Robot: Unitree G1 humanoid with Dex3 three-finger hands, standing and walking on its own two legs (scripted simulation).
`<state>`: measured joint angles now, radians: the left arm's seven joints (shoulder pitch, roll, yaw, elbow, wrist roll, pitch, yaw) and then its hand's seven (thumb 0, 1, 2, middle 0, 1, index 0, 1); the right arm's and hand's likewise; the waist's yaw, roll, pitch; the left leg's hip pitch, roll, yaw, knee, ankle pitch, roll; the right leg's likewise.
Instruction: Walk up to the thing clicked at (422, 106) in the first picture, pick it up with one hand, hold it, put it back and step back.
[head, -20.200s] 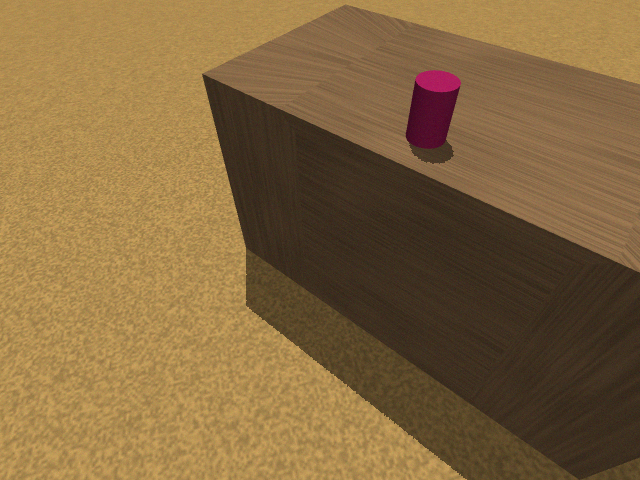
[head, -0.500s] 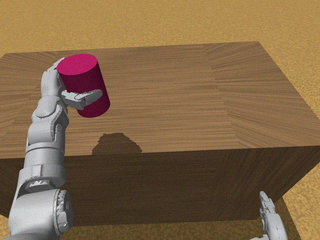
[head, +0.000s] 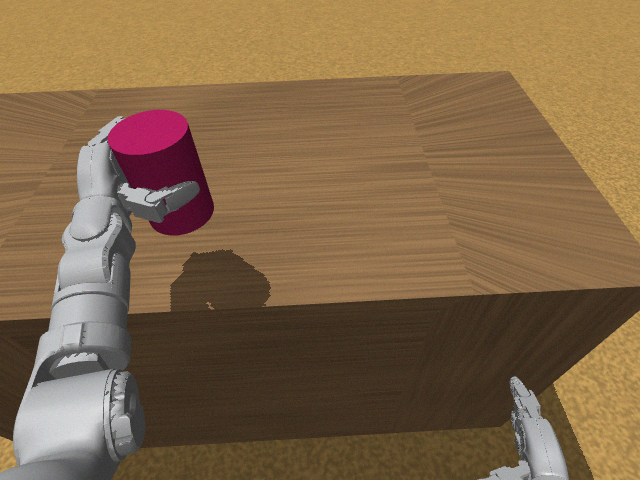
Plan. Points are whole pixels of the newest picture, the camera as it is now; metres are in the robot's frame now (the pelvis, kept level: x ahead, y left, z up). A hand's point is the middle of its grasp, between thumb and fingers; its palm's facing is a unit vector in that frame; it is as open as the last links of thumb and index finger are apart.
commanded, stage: lower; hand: left
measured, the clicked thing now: (166, 175) +0.45 +0.18 +0.16
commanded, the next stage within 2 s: loosen in 1.30 s
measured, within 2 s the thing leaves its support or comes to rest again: rests again in 1.14 s
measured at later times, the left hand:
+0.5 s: hand (176, 197) +0.46 +0.18 +0.11, palm faces +0.14 -0.99 +0.02, open 11.7 cm
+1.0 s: hand (183, 210) +0.47 +0.19 +0.08, palm faces +0.12 -0.99 +0.01, open 11.7 cm
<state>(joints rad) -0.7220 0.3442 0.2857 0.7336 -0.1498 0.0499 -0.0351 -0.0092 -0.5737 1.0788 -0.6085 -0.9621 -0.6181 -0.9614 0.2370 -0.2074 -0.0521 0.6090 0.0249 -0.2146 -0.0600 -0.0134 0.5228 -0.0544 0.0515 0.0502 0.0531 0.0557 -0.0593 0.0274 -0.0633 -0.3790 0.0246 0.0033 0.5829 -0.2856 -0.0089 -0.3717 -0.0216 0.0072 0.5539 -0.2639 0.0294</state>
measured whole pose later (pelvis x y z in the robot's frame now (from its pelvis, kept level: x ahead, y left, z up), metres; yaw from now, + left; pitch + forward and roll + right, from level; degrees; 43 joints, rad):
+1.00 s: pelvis -0.01 +0.01 -0.03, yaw -1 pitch +14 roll -2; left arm -0.76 0.38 0.33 0.96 -0.12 -0.22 -0.06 -0.01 -0.58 1.08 -0.61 -0.95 -0.62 -0.96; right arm 0.29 -0.21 -0.04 0.36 -0.01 -0.08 -0.02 -0.01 0.48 -0.07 0.05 0.05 0.05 0.06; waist -0.12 0.02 -0.12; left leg -0.72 0.04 0.00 0.88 -0.41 0.00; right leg -0.70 0.00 0.01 0.82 -0.36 0.03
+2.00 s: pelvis +0.00 +0.00 -0.05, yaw -1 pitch +16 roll -2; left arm -0.74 0.38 0.35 0.93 -0.10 -0.26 -0.05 -0.02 -0.60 0.18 -0.31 -0.27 -0.32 -0.27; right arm 0.35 -0.22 -0.06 0.19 -0.01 -0.01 -0.01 -0.01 0.48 -0.06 0.06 0.05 0.06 0.06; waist -0.14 0.01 -0.12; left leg -0.78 0.04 -0.01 0.95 -0.44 -0.01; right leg -0.77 0.00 0.01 0.90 -0.40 0.03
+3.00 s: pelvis +0.01 +0.00 -0.01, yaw +0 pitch +4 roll -1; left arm -0.10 0.41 0.32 0.05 -0.07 -0.05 -0.04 -0.02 -0.59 0.02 -0.08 -0.05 -0.08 -0.05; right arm 0.31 -0.22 -0.10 0.50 0.05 -0.03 -0.02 -0.01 0.50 -0.06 0.06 0.05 0.06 0.06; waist 0.03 0.07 -0.07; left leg -0.37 0.02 0.00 0.66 -0.35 -0.01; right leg -0.36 -0.02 0.01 0.62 -0.32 0.03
